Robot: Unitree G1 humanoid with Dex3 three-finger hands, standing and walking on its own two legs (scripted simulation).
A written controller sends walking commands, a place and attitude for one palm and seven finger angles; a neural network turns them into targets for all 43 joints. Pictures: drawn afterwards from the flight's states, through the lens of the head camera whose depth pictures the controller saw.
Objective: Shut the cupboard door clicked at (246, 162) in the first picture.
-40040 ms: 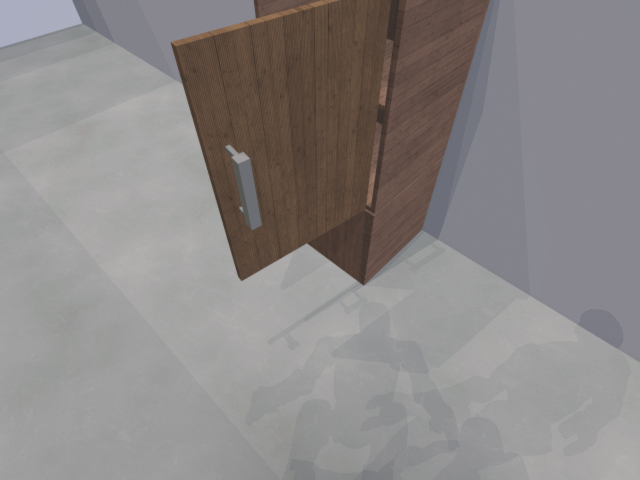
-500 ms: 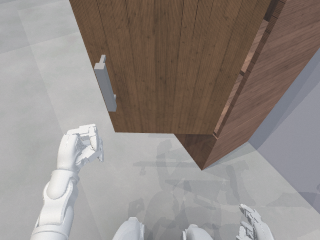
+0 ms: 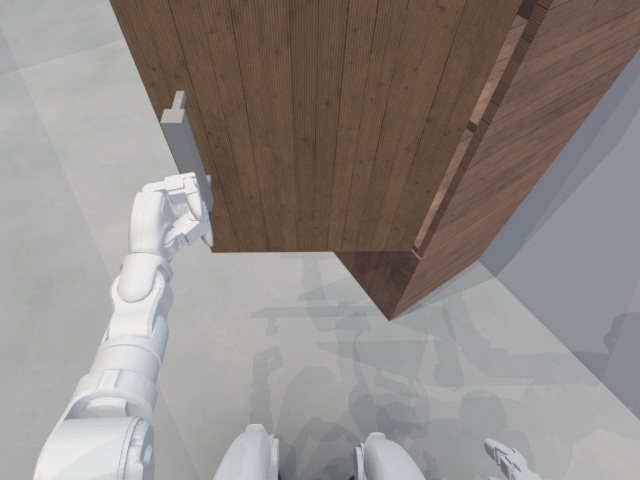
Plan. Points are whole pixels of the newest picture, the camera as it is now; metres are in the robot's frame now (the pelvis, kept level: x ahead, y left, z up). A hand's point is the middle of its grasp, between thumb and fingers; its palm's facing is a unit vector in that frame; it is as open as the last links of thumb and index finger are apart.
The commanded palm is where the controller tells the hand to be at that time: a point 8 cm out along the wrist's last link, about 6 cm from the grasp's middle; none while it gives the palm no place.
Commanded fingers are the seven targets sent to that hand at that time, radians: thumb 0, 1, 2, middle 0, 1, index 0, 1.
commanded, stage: bring the fist close to the handle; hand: left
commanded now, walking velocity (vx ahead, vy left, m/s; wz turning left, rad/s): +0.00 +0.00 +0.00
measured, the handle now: (193, 155) +0.53 +0.18 +0.06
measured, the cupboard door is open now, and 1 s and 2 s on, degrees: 57 54 43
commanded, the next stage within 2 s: push the door shut along its arc in 0.42 s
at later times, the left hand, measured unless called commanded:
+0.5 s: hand (207, 213) +0.43 +0.15 +0.05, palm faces +0.03 -1.00 -0.01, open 3.1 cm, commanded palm +0.40 +0.20 +0.06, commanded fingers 0.00 0.90 0.90 -1.30 -1.50 -1.30 -1.50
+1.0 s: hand (205, 187) +0.47 +0.16 +0.06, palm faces -0.09 -1.00 -0.02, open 3.0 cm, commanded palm +0.47 +0.20 +0.06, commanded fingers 0.00 0.90 0.90 -1.30 -1.50 -1.30 -1.50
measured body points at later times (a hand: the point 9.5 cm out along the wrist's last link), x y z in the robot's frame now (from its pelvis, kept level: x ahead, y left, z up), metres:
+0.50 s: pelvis +0.00 +0.00 +0.00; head +0.09 +0.00 +0.44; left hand +0.42 +0.21 +0.06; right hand +0.07 -0.26 -0.12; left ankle +0.04 +0.12 -0.65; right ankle +0.02 -0.11 -0.65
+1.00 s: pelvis -0.01 +0.00 -0.01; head +0.11 +0.02 +0.42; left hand +0.47 +0.21 +0.06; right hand +0.05 -0.26 -0.13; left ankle +0.04 +0.12 -0.65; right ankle +0.02 -0.11 -0.65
